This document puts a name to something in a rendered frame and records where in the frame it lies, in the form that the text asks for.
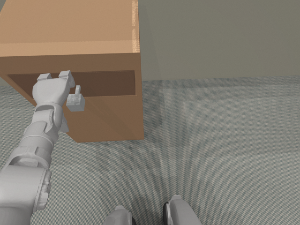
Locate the drawer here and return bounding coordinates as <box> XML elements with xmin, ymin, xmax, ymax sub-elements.
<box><xmin>8</xmin><ymin>70</ymin><xmax>135</xmax><ymax>98</ymax></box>

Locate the robot left shin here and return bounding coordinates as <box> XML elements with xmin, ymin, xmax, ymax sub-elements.
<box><xmin>115</xmin><ymin>205</ymin><xmax>126</xmax><ymax>210</ymax></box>

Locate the robot left upper arm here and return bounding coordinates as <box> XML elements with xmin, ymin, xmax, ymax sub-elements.
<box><xmin>0</xmin><ymin>165</ymin><xmax>52</xmax><ymax>225</ymax></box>

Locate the right robot thigh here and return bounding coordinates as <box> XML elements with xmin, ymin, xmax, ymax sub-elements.
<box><xmin>166</xmin><ymin>199</ymin><xmax>202</xmax><ymax>225</ymax></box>

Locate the robot left hand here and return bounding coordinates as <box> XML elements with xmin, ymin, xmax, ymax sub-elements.
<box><xmin>32</xmin><ymin>70</ymin><xmax>75</xmax><ymax>133</ymax></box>

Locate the cabinet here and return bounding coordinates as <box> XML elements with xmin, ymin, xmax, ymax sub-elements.
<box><xmin>0</xmin><ymin>0</ymin><xmax>144</xmax><ymax>143</ymax></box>

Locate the handle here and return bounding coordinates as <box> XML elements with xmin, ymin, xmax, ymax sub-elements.
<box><xmin>66</xmin><ymin>85</ymin><xmax>85</xmax><ymax>112</ymax></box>

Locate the left robot forearm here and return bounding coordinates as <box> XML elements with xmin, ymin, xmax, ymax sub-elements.
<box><xmin>0</xmin><ymin>102</ymin><xmax>63</xmax><ymax>177</ymax></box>

